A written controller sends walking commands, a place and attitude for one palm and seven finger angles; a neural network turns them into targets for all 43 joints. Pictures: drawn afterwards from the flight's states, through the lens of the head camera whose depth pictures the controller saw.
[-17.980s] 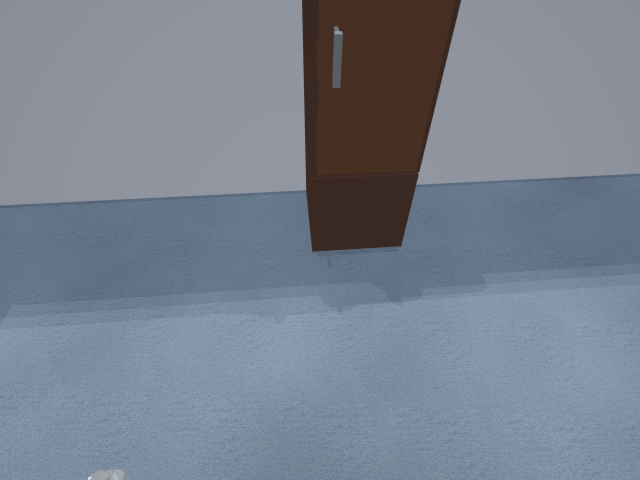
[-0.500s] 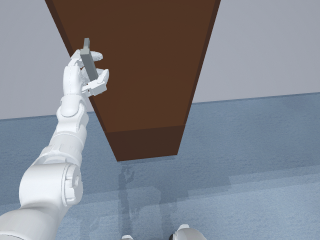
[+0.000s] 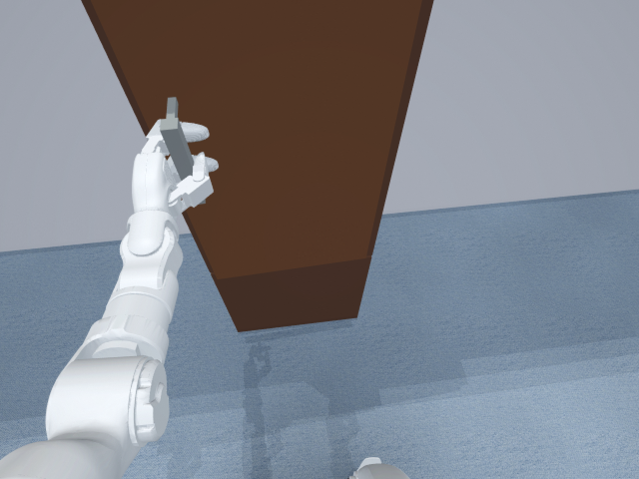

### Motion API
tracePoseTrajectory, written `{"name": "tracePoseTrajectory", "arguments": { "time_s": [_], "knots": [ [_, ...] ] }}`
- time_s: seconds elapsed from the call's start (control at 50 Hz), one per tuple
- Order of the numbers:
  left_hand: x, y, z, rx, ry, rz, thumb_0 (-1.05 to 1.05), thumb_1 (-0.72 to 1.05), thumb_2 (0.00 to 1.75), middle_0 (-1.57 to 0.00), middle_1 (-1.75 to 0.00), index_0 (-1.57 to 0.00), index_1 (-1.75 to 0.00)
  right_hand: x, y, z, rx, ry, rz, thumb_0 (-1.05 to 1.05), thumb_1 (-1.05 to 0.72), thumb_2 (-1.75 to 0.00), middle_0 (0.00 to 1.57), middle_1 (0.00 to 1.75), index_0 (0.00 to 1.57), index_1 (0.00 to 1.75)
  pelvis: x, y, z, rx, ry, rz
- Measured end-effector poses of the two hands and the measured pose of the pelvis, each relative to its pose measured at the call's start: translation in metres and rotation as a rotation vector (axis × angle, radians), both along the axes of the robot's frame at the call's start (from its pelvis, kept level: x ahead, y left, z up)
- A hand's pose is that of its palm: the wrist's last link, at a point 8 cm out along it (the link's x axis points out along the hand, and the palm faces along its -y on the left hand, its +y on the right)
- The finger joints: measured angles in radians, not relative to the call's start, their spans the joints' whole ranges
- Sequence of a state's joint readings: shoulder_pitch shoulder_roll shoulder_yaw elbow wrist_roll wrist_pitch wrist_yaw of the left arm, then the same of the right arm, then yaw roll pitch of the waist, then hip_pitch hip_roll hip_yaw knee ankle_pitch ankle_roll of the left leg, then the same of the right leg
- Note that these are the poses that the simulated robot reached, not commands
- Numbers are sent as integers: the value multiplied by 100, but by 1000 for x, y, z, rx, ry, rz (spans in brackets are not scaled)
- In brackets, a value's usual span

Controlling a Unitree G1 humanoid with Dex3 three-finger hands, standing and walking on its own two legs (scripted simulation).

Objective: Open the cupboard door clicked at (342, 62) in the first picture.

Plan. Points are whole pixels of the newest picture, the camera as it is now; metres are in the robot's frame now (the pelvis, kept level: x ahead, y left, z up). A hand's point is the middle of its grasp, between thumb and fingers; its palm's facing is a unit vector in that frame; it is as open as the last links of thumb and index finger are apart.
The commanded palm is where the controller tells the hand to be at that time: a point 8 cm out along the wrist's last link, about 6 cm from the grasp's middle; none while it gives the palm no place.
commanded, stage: pull the door open along its arc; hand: left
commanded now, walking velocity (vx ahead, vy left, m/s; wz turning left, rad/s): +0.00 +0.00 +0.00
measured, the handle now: (185, 154) +0.52 +0.15 +0.09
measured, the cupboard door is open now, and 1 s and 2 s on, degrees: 2 43 40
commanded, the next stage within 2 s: open thumb and fingers to let go in 1.50 s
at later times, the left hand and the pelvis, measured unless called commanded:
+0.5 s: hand (268, 267) +0.33 +0.04 +0.10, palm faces +0.32 -0.95 -0.03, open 6.1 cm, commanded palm +0.25 +0.07 +0.10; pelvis +0.02 -0.02 +0.01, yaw +2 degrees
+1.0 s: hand (311, 305) +0.29 +0.00 +0.10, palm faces +0.24 -0.97 -0.09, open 6.4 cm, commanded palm +0.25 +0.05 +0.10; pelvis +0.05 -0.07 +0.01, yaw +1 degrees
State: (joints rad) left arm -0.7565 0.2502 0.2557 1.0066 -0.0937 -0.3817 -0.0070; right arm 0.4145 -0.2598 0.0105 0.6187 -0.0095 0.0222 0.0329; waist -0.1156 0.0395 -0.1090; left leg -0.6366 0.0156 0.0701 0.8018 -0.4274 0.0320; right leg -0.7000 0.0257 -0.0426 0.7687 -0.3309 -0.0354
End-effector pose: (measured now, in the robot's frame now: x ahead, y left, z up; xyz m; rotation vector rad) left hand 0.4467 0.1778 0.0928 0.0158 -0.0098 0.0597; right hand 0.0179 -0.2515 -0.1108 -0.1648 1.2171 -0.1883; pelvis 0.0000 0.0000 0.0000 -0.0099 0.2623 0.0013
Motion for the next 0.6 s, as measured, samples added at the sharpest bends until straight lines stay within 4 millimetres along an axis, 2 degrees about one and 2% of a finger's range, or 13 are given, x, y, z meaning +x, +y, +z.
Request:
{"name": "tracePoseTrajectory", "arguments": {
  "time_s": [0.08,0.16,0.22,0.26,0.42,0.52,0.6],
  "knots": [
    [-17,-4,-1,-8,-12,-11,1,78,79,-38,-135,-34,-135,14,-1,4,13,-41,-4,0,-91,-90,20,30,20,30,5,-2,4,2,-16,-9],
    [-40,-11,-1,-12,-21,-25,1,76,77,-37,-135,-34,-135,38,0,8,26,-110,10,1,-91,-90,20,30,20,30,10,-3,7,4,-38,-10],
    [-61,-19,-1,-28,-21,-26,1,74,76,-36,-135,-34,-135,63,1,13,36,-175,31,1,-91,-90,20,30,20,30,13,-4,10,4,-57,-8],
    [-76,-28,-1,-66,-17,33,2,73,74,-35,-135,-34,-135,82,4,16,43,-220,59,1,-91,-90,20,30,20,29,14,-4,11,4,-71,-4],
    [-132,-75,5,-82,24,272,3,72,75,-31,-133,-35,-133,162,27,31,92,-377,199,1,-91,-90,20,30,20,29,20,-9,13,10,-110,25],
    [-152,-94,9,18,49,258,3,71,74,-31,-132,-34,-133,199,43,42,139,-449,239,1,-91,-90,20,30,20,29,24,-17,12,10,-142,45],
    [-163,-102,12,20,85,220,3,69,73,-30,-128,-35,-133,217,51,49,182,-484,254,1,-91,-90,20,30,20,30,28,-25,13,11,-167,55]
  ]
}}
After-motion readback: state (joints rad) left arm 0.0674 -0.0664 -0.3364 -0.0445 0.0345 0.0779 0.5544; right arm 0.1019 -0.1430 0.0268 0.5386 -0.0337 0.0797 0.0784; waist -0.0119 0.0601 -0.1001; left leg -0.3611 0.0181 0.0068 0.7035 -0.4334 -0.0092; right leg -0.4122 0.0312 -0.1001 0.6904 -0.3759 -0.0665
